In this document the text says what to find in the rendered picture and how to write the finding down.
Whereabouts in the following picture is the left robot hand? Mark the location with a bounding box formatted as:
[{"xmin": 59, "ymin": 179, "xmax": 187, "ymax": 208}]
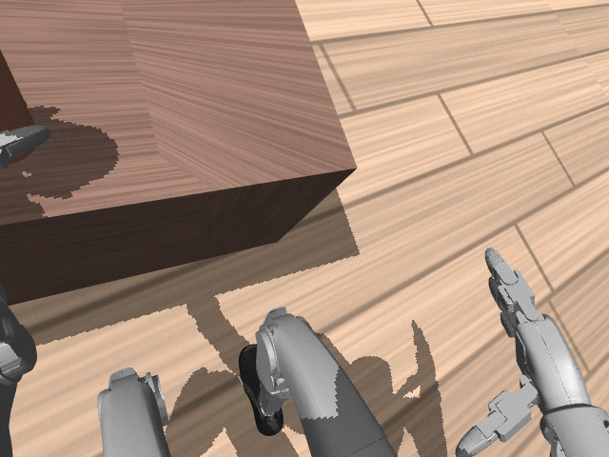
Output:
[{"xmin": 0, "ymin": 125, "xmax": 50, "ymax": 169}]

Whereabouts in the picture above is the left robot arm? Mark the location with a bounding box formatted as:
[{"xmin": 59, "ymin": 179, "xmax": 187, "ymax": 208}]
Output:
[{"xmin": 0, "ymin": 283, "xmax": 37, "ymax": 457}]

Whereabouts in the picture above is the right robot hand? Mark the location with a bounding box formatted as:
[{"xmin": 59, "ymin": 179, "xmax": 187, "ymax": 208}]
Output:
[{"xmin": 455, "ymin": 248, "xmax": 591, "ymax": 457}]

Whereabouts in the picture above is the can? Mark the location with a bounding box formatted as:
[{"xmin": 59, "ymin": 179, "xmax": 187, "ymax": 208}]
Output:
[{"xmin": 0, "ymin": 50, "xmax": 35, "ymax": 165}]

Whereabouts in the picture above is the right robot foot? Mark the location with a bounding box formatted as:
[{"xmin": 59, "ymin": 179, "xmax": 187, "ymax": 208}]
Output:
[{"xmin": 239, "ymin": 344, "xmax": 284, "ymax": 436}]

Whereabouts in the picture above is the right robot arm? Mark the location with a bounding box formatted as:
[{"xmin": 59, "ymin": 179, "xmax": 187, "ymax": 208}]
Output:
[{"xmin": 540, "ymin": 404, "xmax": 609, "ymax": 457}]

